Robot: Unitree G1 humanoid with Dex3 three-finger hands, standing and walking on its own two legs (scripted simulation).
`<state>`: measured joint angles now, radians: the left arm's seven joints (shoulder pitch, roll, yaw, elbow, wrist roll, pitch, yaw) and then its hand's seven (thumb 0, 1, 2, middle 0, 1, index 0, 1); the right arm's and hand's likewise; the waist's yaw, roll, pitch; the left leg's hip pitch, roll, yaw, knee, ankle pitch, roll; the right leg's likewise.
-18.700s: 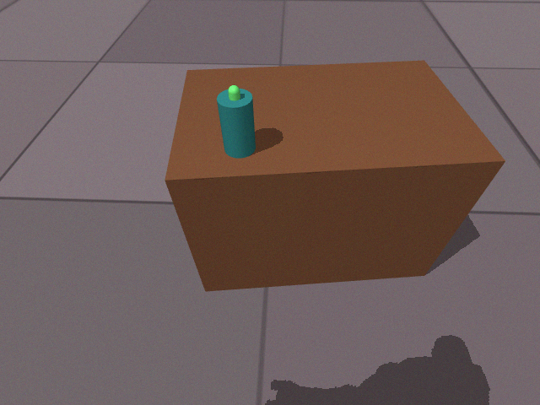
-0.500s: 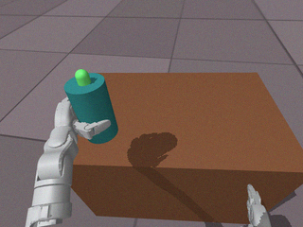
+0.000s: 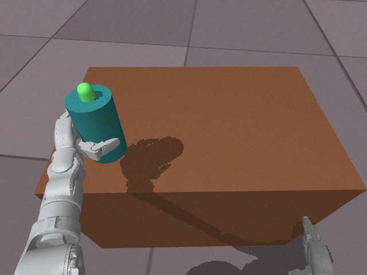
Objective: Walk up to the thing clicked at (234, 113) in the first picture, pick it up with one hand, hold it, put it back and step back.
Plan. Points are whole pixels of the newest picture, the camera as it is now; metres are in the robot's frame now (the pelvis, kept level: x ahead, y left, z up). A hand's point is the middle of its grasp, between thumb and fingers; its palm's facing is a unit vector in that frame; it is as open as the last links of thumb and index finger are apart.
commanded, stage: crouch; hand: left
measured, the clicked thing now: (97, 121) +0.42 +0.20 +0.11
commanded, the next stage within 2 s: lower in 0.46 s
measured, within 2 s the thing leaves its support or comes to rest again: rests again in 1.28 s
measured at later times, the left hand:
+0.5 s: hand (99, 132) +0.44 +0.21 +0.05, palm faces +0.23 -0.97 -0.02, open 11.9 cm
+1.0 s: hand (104, 143) +0.45 +0.22 -0.01, palm faces +0.23 -0.97 -0.02, open 11.9 cm
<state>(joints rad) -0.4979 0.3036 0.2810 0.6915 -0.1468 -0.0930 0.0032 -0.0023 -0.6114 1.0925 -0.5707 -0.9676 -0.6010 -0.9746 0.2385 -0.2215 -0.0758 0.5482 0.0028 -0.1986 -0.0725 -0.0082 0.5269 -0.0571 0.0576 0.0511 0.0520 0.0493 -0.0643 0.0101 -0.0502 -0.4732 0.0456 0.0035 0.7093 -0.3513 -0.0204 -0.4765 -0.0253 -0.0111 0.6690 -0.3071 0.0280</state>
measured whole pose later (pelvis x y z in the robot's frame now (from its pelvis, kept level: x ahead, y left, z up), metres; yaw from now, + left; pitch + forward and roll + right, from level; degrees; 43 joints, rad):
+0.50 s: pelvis -0.01 +0.00 -0.02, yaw +0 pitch +12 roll -1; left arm -0.62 0.36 0.32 0.88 -0.12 -0.24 -0.01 0.00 -0.61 1.09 -0.57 -0.97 -0.60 -0.97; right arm 0.30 -0.23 -0.06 0.33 -0.01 -0.09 -0.04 -0.01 0.51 -0.06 0.06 0.05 0.05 0.05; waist -0.10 0.00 -0.07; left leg -0.67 0.05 -0.01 0.86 -0.40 -0.02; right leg -0.66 -0.02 -0.02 0.81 -0.36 0.03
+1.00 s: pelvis -0.01 +0.01 -0.04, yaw +0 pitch +17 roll -2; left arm -0.62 0.38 0.36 0.94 -0.10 -0.35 -0.02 0.00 -0.61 1.08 -0.59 -0.94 -0.62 -0.95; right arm 0.35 -0.23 -0.05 0.15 -0.03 -0.04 -0.01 -0.01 0.50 -0.07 0.06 0.05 0.05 0.05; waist -0.14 -0.02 -0.09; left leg -0.83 0.06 -0.02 1.00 -0.46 -0.02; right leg -0.82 -0.02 -0.02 0.93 -0.40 0.03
